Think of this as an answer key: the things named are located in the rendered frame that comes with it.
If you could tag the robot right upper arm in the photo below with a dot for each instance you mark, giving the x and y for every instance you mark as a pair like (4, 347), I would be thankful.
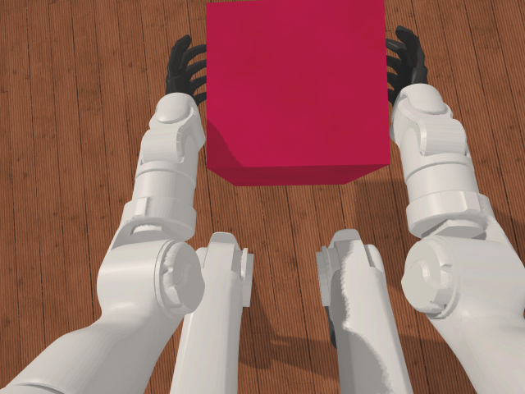
(473, 293)

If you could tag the robot left upper arm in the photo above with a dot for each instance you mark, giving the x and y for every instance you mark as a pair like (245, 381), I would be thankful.
(144, 290)

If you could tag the carton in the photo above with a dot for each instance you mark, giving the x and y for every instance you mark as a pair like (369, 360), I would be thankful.
(296, 91)

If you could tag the right robot shin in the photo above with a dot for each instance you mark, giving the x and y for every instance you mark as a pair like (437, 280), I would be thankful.
(372, 252)

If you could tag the right robot hand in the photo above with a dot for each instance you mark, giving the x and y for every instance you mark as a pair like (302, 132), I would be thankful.
(410, 67)

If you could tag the left robot forearm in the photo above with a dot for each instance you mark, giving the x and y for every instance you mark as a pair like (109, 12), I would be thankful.
(162, 202)

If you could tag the right robot forearm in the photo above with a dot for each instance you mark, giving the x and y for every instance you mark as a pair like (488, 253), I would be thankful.
(444, 198)

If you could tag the robot shin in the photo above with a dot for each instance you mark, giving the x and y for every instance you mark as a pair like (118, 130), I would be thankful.
(223, 237)
(372, 252)

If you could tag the left robot shin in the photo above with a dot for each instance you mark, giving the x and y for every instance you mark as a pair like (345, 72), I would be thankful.
(223, 237)

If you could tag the left robot hand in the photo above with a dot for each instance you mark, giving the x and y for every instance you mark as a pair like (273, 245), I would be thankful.
(179, 74)

